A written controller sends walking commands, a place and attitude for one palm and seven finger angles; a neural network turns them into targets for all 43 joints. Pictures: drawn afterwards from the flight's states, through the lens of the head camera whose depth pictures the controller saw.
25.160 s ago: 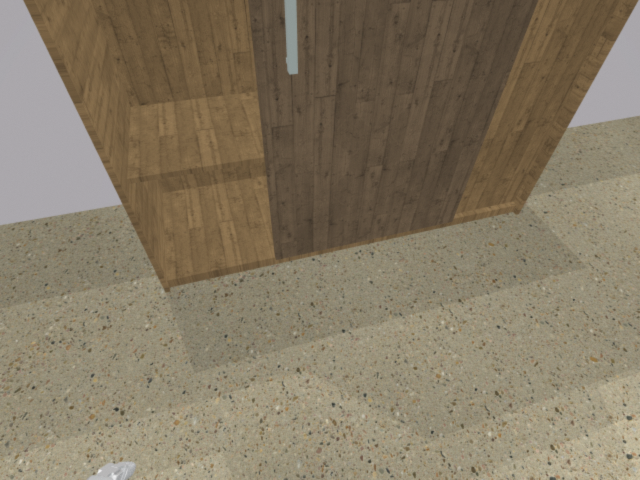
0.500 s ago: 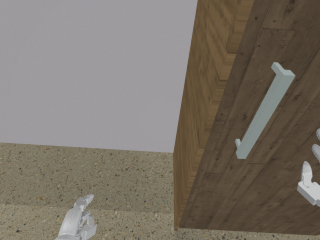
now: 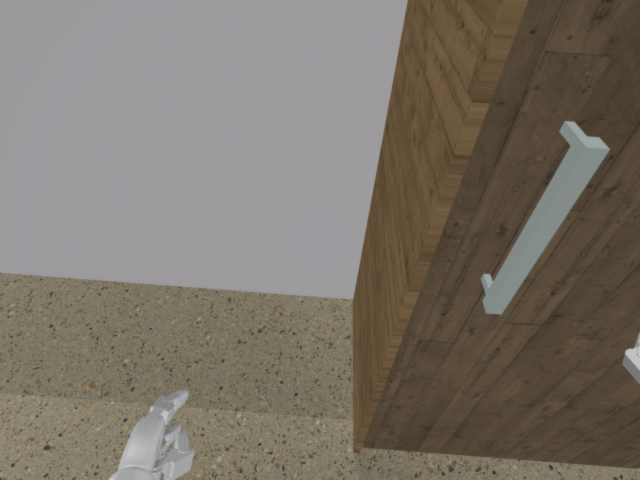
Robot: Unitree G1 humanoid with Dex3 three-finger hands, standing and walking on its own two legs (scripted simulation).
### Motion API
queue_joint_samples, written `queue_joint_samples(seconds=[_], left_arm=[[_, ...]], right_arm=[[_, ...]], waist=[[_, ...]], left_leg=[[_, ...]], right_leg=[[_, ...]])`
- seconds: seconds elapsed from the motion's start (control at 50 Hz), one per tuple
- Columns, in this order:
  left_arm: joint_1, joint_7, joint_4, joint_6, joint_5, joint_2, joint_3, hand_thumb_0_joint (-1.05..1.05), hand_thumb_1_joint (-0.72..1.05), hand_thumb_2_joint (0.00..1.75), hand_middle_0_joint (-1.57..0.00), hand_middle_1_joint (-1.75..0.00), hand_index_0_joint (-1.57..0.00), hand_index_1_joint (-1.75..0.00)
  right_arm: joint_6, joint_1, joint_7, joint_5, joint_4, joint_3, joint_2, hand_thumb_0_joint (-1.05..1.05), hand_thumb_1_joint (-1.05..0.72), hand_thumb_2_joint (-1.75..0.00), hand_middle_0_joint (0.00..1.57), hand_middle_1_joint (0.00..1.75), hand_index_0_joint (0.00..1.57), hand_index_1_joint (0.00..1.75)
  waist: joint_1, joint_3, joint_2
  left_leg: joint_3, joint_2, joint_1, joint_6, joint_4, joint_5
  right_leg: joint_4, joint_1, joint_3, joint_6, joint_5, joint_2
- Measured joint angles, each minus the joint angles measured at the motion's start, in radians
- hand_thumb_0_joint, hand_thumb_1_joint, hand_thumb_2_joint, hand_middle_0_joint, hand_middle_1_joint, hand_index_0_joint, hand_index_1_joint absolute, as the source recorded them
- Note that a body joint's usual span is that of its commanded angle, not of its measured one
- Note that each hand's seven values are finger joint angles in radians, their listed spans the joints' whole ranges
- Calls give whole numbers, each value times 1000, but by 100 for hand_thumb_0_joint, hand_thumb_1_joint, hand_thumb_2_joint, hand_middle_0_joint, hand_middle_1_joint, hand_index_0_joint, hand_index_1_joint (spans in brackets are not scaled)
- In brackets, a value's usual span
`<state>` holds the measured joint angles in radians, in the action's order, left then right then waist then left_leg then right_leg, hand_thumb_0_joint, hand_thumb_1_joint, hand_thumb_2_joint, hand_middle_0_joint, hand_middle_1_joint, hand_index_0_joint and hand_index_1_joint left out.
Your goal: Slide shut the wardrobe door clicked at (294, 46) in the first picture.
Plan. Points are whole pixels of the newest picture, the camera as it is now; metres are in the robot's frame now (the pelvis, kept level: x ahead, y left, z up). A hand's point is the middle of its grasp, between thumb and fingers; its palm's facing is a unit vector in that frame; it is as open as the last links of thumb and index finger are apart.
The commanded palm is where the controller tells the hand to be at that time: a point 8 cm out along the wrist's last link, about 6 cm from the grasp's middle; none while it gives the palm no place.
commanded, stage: step back with the hand held close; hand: right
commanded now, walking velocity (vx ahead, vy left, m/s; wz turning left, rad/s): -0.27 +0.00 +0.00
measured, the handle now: (526, 230) +0.36 -0.24 +0.17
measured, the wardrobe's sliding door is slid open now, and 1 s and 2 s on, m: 0.00 0.00 0.00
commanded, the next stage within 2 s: stop stepping back and stand still in 1.68 s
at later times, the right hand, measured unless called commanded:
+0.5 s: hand out of the picture +0.14 -0.30 +0.15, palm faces +0.41 +0.78 -0.47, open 7.4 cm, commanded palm +0.08 -0.33 +0.17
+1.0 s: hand out of the picture +0.08 -0.32 +0.15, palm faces +0.46 +0.76 -0.45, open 7.4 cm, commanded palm +0.01 -0.36 +0.17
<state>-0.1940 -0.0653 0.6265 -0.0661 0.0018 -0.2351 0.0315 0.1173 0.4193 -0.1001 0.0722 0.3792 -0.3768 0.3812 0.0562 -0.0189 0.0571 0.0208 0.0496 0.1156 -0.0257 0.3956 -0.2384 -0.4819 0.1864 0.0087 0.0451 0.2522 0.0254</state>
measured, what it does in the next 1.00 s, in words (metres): walks backwards: left foot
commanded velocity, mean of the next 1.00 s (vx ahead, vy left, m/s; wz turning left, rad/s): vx -0.32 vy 0.00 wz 0.00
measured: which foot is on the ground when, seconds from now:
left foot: down 0.00-0.92, up 0.94-0.98, down 1.00-1.00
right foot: down 0.00-1.00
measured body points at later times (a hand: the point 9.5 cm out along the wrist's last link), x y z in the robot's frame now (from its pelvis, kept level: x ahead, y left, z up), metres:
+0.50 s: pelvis -0.06 -0.04 -0.01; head -0.05 -0.04 +0.44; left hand +0.11 +0.21 -0.08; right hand +0.11 -0.34 +0.18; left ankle -0.01 +0.10 -0.74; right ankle +0.01 -0.09 -0.74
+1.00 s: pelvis -0.12 -0.05 -0.03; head -0.10 -0.09 +0.42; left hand +0.08 +0.18 -0.08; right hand +0.05 -0.36 +0.18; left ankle -0.09 +0.11 -0.73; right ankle +0.01 -0.09 -0.74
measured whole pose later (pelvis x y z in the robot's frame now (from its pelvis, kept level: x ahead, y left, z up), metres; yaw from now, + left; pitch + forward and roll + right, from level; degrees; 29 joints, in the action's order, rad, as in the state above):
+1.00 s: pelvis -0.12 -0.05 -0.03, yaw -3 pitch +0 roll +4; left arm -0.19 -0.07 0.58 -0.10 0.03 -0.21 -0.01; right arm 0.29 0.45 -0.10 -0.01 0.52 -0.46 0.42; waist 0.02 0.04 -0.01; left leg -0.09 0.08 0.34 0.00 0.70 -0.31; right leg -0.66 0.51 -0.02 0.12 0.15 0.04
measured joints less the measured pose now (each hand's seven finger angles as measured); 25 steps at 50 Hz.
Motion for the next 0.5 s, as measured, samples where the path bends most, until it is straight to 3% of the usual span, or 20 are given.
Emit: queue_joint_samples(seconds=[0.2,0.34,0.5], left_arm=[[2,-14,-60,71,-6,-20,-37,1,90,90,-20,-30,-20,-30],[-13,-18,-77,65,-11,-9,-36,1,90,90,-20,-30,-20,-30],[-23,-15,-74,29,-10,-2,-30,1,90,90,-20,-30,-21,-30]], right_arm=[[34,106,2,-12,48,20,25,1,-89,-90,21,31,21,30],[64,114,-10,-21,83,-27,60,1,-88,-89,21,31,21,30],[98,81,-18,-54,71,-43,25,1,-89,-89,21,31,21,30]], waist=[[-43,15,-22],[-40,34,-44],[-30,34,-38]], left_leg=[[-29,-23,91,26,11,36],[-33,-33,142,39,51,49],[-28,-36,203,51,115,50]], right_leg=[[36,64,-32,22,-53,20],[8,110,-40,38,-71,29],[-80,184,-42,56,-54,31]])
